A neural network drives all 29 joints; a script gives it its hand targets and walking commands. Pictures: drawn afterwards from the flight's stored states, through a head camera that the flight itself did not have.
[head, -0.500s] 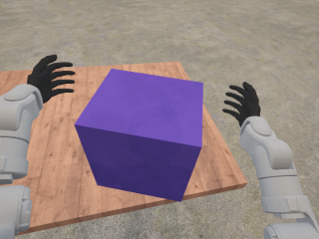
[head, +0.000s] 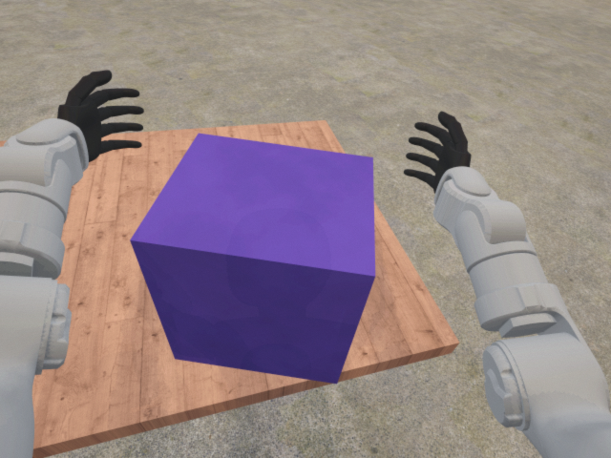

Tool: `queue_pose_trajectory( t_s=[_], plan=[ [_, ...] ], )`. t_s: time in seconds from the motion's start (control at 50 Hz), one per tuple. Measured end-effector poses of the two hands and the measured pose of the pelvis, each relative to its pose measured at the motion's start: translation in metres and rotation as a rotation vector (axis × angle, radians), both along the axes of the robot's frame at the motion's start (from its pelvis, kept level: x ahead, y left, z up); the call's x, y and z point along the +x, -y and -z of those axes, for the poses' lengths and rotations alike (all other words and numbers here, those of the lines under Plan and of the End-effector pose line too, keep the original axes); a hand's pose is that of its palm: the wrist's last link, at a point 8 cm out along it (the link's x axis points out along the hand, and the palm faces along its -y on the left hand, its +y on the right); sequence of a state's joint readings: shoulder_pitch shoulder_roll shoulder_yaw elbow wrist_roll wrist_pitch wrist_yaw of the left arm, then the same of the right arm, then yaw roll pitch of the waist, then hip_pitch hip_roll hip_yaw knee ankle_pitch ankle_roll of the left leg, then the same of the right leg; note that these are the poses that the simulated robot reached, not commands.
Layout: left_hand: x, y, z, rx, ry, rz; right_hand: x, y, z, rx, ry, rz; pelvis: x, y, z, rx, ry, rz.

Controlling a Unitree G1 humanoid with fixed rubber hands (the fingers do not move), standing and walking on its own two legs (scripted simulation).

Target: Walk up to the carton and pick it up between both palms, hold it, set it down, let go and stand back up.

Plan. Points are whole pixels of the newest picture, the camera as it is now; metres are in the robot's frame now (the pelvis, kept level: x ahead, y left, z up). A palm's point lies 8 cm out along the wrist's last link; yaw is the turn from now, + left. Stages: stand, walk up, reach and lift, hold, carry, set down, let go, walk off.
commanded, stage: reach and lift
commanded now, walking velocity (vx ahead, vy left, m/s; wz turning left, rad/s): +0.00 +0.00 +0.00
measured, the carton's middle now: (269, 262) +0.41 -0.02 +0.03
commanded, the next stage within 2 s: none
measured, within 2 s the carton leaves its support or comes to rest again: neither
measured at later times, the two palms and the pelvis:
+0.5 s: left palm (117, 203) +0.47 +0.18 +0.13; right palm (424, 236) +0.36 -0.23 +0.11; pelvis -0.01 +0.00 -0.01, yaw +1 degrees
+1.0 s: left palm (135, 222) +0.47 +0.17 +0.09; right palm (404, 245) +0.37 -0.22 +0.08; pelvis +0.00 +0.00 -0.01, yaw +0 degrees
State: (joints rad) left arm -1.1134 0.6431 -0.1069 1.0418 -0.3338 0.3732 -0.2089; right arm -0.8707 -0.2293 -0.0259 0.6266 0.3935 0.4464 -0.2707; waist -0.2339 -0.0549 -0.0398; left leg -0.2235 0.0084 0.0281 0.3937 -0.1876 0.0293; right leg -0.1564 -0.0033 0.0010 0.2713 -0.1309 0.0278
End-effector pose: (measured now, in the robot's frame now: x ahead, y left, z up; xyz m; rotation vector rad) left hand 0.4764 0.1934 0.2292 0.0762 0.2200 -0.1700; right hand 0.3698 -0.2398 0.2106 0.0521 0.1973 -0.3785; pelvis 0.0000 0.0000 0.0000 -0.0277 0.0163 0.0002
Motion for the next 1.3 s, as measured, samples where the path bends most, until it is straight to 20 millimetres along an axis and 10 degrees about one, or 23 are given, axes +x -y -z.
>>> queue_pose_trajectory(
  t_s=[0.26, 0.72, 1.3],
  plan=[
    [-0.010, 0.010, 0.072, 0.025, -0.028, -0.020, -0.014, -0.001, 0.073, 0.011, -0.039, 0.023, -0.005, 0.004, 0.002, 0.000, -0.023, -0.007],
    [-0.011, 0.014, 0.142, 0.032, -0.065, -0.043, -0.007, -0.019, 0.137, -0.001, -0.087, 0.032, -0.005, 0.000, 0.011, -0.014, -0.176, -0.007],
    [-0.013, 0.035, 0.139, 0.023, -0.053, -0.013, 0.001, -0.039, 0.130, 0.004, -0.066, 0.065, -0.006, 0.000, 0.012, -0.022, -0.184, -0.004]
  ],
)
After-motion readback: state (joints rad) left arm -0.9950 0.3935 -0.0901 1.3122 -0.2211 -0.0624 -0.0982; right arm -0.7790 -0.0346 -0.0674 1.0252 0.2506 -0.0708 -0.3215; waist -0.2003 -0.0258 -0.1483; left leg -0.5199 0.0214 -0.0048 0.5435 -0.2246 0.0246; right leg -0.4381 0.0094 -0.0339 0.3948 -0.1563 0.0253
